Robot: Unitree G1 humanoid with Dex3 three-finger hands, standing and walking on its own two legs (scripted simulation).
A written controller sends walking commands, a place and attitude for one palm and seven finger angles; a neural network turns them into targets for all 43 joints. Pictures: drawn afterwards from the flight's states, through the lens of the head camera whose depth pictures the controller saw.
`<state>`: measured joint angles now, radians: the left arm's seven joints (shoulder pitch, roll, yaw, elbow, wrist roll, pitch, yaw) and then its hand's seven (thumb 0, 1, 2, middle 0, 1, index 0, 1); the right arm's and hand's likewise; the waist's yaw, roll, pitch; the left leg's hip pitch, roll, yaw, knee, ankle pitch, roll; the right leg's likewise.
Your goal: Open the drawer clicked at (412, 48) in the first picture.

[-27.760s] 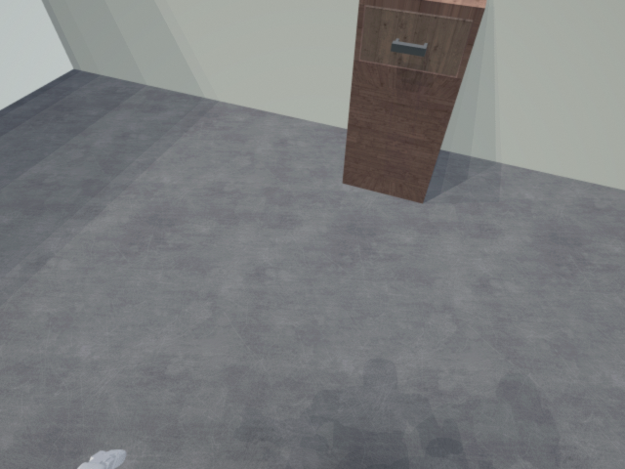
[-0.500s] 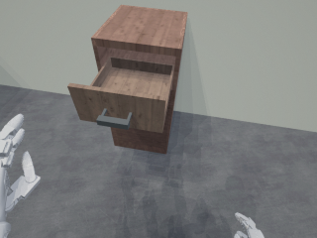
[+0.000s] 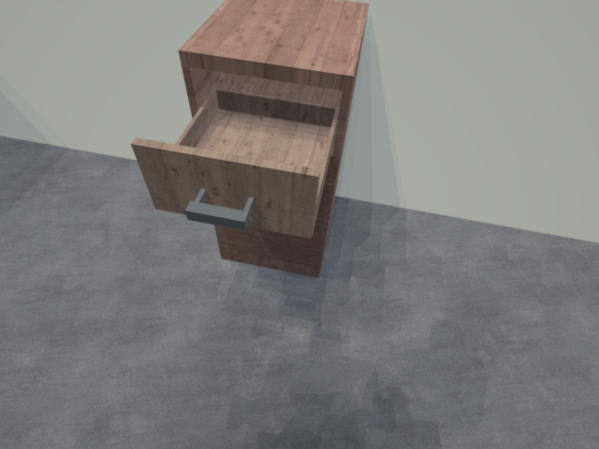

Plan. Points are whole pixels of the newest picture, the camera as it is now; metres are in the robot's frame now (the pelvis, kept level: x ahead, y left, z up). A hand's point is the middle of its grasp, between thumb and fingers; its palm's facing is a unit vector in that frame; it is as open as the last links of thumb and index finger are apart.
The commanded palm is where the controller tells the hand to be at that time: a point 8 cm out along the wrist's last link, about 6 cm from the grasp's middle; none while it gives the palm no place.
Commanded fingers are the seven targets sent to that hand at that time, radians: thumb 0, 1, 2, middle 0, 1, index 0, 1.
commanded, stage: let the arm hang, fingers relaxed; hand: left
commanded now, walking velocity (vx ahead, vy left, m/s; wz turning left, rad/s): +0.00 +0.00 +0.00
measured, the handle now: (221, 206) +0.54 +0.17 -0.05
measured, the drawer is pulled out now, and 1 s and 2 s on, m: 0.29 0.29 0.29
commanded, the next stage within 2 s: look to check the result in 0.82 s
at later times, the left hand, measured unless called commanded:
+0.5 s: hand out of the picture +0.00 +0.17 -0.16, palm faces +0.03 -0.99 -0.16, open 7.4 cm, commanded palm none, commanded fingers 0.00 0.90 0.90 -0.20 -0.30 -0.20 -0.30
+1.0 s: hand out of the picture +0.00 +0.17 -0.16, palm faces +0.03 -0.99 -0.15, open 7.4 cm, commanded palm none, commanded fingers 0.00 0.90 0.90 -0.20 -0.30 -0.20 -0.30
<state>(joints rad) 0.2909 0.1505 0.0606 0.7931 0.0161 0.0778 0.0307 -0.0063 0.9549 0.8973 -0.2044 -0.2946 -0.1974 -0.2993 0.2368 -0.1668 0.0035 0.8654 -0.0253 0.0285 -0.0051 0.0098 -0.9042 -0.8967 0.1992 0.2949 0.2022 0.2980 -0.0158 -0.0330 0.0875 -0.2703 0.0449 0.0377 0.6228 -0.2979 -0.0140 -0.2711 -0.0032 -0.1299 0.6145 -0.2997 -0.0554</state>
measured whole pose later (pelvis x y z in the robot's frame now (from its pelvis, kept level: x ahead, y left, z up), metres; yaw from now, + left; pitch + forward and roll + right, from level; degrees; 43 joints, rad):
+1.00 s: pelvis +0.02 +0.02 +0.02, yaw -2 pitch -2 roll +0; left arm 0.32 0.10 0.01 1.14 0.01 0.01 0.03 0.00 0.91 0.90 -0.20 -0.29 -0.20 -0.30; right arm 0.35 -0.09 0.00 1.14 0.00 0.00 -0.05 0.00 -0.91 -0.90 0.20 0.29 0.20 0.30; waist 0.00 0.00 0.08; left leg -0.14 0.03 0.08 0.43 -0.24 0.01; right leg -0.15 0.00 -0.09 0.41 -0.22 -0.03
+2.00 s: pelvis +0.04 +0.00 +0.02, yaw -1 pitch -2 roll +0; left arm 0.29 0.10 0.01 1.14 0.00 0.00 0.04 0.00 0.91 0.90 -0.20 -0.29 -0.20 -0.30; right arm 0.31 -0.09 0.00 1.15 0.00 0.01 -0.05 0.00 -0.91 -0.90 0.20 0.29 0.20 0.30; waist 0.00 0.01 0.09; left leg -0.11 0.05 0.06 0.41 -0.25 -0.02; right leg -0.12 0.02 -0.11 0.39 -0.24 -0.05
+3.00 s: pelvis +0.04 -0.01 +0.02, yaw -1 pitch -2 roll +0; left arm 0.28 0.10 0.02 1.15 0.00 0.00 0.04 0.00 0.91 0.90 -0.20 -0.29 -0.20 -0.30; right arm 0.31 -0.09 0.00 1.15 0.00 0.01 -0.05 0.00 -0.91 -0.90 0.20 0.29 0.20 0.30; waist 0.00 0.02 0.09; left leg -0.10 0.06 0.05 0.40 -0.25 -0.04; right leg -0.11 0.03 -0.11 0.38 -0.24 -0.06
